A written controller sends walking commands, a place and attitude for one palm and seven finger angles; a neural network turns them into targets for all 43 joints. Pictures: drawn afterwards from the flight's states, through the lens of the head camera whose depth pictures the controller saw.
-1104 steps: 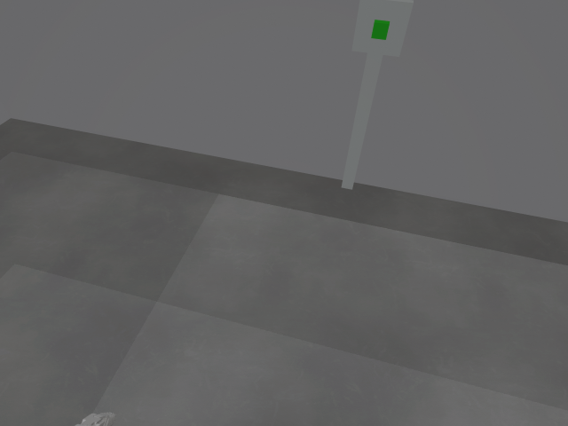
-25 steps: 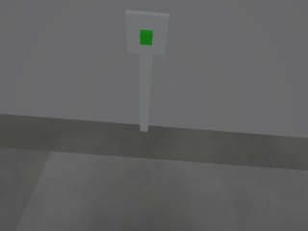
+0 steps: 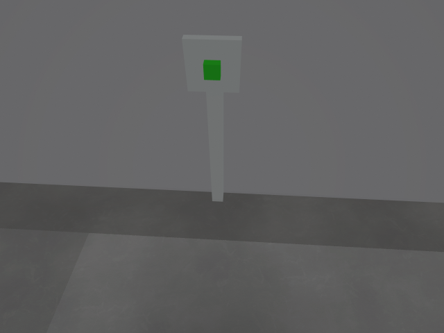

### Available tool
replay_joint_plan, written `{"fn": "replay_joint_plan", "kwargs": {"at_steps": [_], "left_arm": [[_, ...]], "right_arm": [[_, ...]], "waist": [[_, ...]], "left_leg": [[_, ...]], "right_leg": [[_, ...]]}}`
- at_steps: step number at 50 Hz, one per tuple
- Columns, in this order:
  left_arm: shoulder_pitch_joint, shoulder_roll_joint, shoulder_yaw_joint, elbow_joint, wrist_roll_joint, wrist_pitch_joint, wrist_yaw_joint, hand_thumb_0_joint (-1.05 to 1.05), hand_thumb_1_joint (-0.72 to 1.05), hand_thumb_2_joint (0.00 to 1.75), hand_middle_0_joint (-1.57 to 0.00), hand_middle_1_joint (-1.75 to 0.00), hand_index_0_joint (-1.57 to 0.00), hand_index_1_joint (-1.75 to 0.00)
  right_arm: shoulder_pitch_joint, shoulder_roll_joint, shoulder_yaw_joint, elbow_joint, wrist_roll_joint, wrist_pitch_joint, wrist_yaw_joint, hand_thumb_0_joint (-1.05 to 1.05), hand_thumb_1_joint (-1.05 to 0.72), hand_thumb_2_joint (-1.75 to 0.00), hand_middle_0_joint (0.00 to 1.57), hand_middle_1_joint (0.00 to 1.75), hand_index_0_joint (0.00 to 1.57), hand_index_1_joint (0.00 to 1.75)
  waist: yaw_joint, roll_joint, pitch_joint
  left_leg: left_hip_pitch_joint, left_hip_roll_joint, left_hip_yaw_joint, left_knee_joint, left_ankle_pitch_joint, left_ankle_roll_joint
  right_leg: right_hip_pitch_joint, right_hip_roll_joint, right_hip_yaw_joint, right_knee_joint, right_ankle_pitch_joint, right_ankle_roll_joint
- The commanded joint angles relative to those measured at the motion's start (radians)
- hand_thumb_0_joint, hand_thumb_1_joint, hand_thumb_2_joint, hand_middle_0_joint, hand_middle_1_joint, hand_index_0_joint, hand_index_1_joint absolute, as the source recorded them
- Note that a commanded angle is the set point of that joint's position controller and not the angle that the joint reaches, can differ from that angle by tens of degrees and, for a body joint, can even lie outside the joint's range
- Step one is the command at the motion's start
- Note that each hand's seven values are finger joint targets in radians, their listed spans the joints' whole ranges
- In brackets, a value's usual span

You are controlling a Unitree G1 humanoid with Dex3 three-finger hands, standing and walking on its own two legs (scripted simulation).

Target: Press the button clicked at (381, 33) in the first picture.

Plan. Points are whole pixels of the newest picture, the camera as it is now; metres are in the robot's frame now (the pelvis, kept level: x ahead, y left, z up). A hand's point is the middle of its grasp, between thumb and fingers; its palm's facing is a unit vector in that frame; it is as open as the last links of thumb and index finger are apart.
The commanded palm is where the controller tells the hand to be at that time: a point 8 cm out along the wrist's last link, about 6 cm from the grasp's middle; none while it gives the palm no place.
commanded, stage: let the arm hang, fingers relaxed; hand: left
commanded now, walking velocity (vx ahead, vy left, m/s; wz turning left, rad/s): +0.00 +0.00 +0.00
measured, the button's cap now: (212, 69) +0.85 +0.08 +0.04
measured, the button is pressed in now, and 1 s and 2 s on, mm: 0 0 0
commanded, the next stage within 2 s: stand and wait in 0.28 s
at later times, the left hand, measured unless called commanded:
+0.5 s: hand out of the picture +0.01 +0.15 -0.17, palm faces +0.03 -0.98 -0.19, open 7.4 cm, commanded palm none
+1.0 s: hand out of the picture +0.03 +0.15 -0.17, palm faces +0.02 -0.98 -0.21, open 7.4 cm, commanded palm none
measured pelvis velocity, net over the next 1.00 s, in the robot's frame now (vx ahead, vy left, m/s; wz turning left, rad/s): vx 0.03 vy -0.03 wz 0.00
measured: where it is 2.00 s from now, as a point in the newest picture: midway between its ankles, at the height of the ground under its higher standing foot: outside the picture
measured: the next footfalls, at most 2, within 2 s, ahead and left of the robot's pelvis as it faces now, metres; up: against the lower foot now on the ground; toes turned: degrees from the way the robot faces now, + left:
none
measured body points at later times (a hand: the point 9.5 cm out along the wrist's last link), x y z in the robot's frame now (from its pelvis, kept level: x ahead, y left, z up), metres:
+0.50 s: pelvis +0.02 -0.01 +0.00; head +0.03 -0.02 +0.45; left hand +0.01 +0.21 -0.16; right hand +0.01 -0.22 -0.16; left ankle +0.03 +0.09 -0.74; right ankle +0.01 -0.11 -0.74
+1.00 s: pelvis +0.03 -0.03 +0.00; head +0.05 -0.03 +0.45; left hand +0.03 +0.20 -0.15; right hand +0.03 -0.25 -0.16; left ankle +0.03 +0.09 -0.74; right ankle +0.01 -0.11 -0.74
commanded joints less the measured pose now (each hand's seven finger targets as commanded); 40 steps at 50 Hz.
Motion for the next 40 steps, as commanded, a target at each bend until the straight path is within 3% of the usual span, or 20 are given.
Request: {"fn": "replay_joint_plan", "kwargs": {"at_steps": [1, 9, 17, 27, 40], "left_arm": [[0.063, 0.109, 0.023, -0.017, -0.002, -0.014, 0.012, 0.00, 0.90, 0.90, -0.20, -0.30, -0.20, -0.30], [0.051, 0.094, 0.024, -0.009, -0.004, -0.022, 0.012, 0.00, 0.90, 0.90, -0.20, -0.30, -0.20, -0.30], [0.047, 0.096, 0.024, -0.004, -0.005, -0.027, 0.013, 0.00, 0.90, 0.90, -0.20, -0.30, -0.20, -0.30], [0.042, 0.101, 0.024, 0.003, -0.005, -0.027, 0.013, 0.00, 0.90, 0.90, -0.20, -0.30, -0.20, -0.30], [0.030, 0.122, 0.026, 0.001, -0.006, -0.034, 0.012, 0.00, 0.90, 0.90, -0.20, -0.30, -0.20, -0.30]], "right_arm": [[0.065, -0.091, -0.021, -0.010, 0.003, -0.017, -0.009, 0.00, -0.90, -0.90, 0.20, 0.30, 0.20, 0.30], [0.059, -0.077, -0.020, 0.003, 0.003, -0.024, -0.014, 0.00, -0.90, -0.90, 0.20, 0.30, 0.20, 0.30], [0.055, -0.092, -0.022, 0.008, 0.005, -0.025, -0.016, 0.00, -0.90, -0.90, 0.20, 0.30, 0.20, 0.30], [0.038, -0.098, -0.022, 0.016, 0.005, -0.021, -0.018, 0.00, -0.90, -0.90, 0.20, 0.30, 0.20, 0.30], [0.015, -0.119, -0.025, 0.017, 0.004, -0.024, -0.019, 0.00, -0.90, -0.90, 0.20, 0.30, 0.20, 0.30]], "waist": [[0.000, -0.007, 0.073], [-0.003, 0.018, 0.039], [-0.007, -0.021, 0.030], [-0.009, -0.019, 0.059], [-0.008, -0.019, 0.041]], "left_leg": [[-0.041, 0.114, -0.129, -0.117, -0.071, -0.008], [0.002, 0.116, -0.115, -0.102, 0.024, -0.014], [0.040, 0.121, -0.108, -0.092, 0.077, -0.017], [0.048, 0.123, -0.105, -0.100, 0.059, -0.021], [0.073, 0.127, -0.101, -0.099, 0.086, -0.024]], "right_leg": [[-0.020, -0.089, 0.110, -0.116, -0.060, -0.023], [0.016, -0.096, 0.116, -0.123, 0.017, -0.025], [0.029, -0.099, 0.109, -0.132, 0.063, -0.023], [0.022, -0.096, 0.114, -0.151, 0.043, -0.024], [0.049, -0.101, 0.122, -0.161, 0.104, -0.029]]}}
